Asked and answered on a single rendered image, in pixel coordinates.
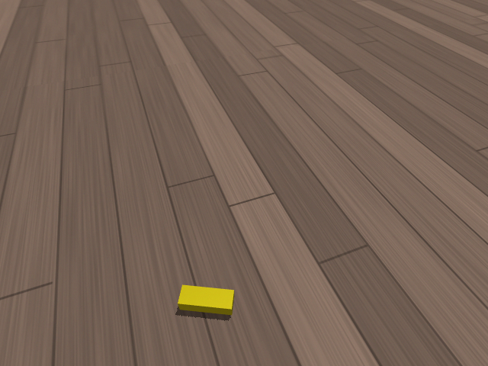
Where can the carton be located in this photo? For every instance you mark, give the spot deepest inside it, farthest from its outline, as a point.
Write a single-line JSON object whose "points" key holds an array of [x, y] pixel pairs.
{"points": [[206, 299]]}

